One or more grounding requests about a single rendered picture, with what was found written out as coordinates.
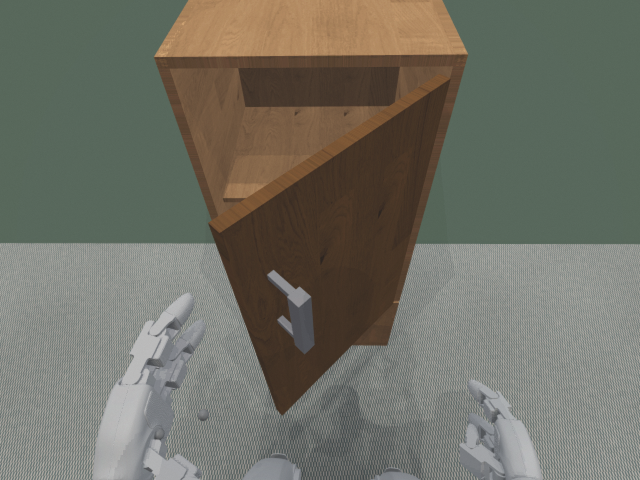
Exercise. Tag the robot left hand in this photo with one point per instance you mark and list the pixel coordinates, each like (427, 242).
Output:
(139, 403)

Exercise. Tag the robot right hand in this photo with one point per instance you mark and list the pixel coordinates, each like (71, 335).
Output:
(508, 451)

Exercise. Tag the robot left thigh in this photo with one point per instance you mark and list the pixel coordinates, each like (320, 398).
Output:
(273, 469)

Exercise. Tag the handle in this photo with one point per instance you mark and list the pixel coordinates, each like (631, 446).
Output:
(300, 309)

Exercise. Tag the cupboard door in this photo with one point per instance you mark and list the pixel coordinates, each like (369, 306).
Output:
(338, 225)

